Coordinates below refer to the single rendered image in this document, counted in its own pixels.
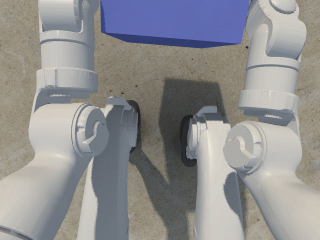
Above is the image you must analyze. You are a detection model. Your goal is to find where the left robot forearm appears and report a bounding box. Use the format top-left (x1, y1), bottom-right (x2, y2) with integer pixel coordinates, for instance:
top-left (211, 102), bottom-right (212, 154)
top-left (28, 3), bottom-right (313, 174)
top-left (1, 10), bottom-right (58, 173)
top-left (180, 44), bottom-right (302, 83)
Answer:
top-left (28, 0), bottom-right (100, 139)

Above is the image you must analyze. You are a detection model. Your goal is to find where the robot thigh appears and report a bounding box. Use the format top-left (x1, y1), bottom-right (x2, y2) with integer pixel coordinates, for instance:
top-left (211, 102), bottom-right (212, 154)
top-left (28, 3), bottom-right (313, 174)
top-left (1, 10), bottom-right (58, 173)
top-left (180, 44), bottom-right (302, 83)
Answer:
top-left (76, 104), bottom-right (138, 240)
top-left (188, 112), bottom-right (245, 240)

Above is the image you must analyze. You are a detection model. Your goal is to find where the robot right thigh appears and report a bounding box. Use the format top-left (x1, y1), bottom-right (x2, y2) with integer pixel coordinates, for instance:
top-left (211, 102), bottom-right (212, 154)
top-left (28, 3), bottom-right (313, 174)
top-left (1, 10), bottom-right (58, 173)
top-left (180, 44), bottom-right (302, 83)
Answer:
top-left (188, 112), bottom-right (245, 240)

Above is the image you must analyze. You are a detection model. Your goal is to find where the left robot upper arm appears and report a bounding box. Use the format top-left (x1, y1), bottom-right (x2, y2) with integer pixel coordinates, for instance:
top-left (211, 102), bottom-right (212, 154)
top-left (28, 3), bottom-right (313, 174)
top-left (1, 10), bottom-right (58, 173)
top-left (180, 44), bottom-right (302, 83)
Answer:
top-left (0, 103), bottom-right (109, 240)

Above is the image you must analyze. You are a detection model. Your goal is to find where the right robot upper arm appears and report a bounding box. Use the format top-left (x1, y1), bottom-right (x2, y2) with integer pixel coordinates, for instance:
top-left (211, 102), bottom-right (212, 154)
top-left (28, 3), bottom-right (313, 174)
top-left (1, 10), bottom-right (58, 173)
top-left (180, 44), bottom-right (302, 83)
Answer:
top-left (223, 120), bottom-right (320, 240)

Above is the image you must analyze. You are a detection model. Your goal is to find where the right robot forearm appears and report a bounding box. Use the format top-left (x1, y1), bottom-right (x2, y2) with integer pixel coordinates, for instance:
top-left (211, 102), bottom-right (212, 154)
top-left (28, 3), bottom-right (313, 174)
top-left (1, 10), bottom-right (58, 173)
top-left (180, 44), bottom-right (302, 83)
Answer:
top-left (237, 0), bottom-right (307, 143)

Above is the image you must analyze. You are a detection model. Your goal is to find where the robot left thigh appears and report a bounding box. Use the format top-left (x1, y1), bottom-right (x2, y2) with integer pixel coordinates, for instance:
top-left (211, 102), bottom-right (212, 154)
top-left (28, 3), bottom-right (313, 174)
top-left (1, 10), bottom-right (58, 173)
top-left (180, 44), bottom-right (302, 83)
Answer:
top-left (76, 104), bottom-right (138, 240)

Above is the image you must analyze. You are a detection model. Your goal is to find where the carton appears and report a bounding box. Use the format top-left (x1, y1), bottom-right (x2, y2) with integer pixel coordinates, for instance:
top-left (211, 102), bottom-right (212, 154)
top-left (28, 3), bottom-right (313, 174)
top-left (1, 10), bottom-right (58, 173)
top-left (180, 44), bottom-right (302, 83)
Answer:
top-left (100, 0), bottom-right (250, 49)

